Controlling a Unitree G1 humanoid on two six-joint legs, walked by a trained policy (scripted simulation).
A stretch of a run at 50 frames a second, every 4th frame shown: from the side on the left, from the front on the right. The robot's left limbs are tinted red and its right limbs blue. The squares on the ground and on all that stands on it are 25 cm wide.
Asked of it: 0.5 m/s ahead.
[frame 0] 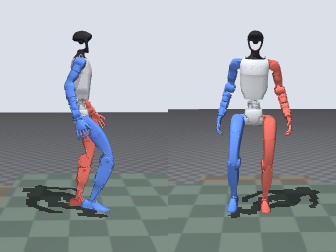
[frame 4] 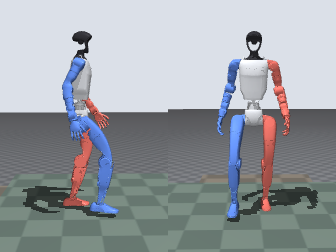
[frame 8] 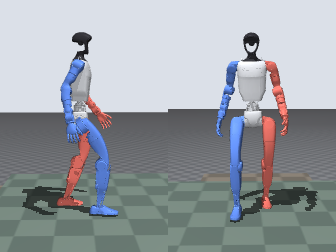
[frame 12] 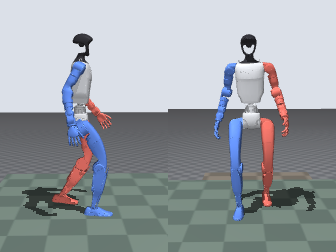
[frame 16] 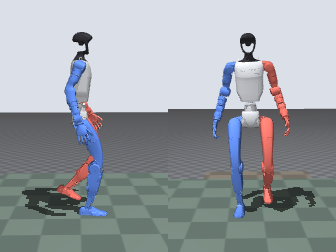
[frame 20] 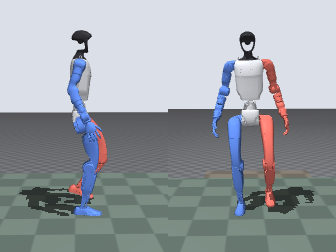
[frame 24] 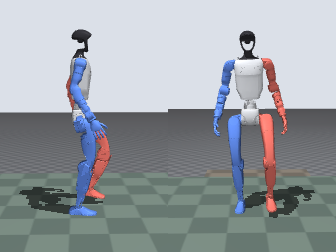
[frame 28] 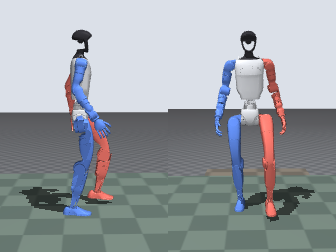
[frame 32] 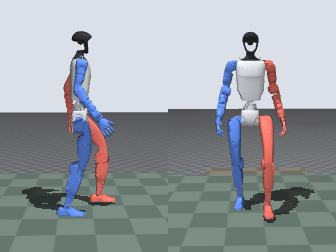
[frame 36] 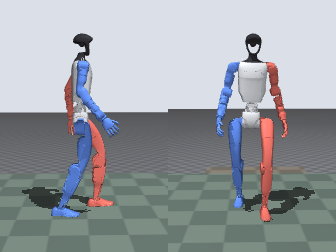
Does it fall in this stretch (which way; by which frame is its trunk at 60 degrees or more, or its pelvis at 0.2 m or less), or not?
no
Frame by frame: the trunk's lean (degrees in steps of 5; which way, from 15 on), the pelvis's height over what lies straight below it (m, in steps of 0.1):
0: 0, 0.8
4: 0, 0.8
8: 0, 0.8
12: 5, 0.8
16: 5, 0.8
20: 5, 0.8
24: 5, 0.8
28: 0, 0.8
32: 0, 0.8
36: 5, 0.8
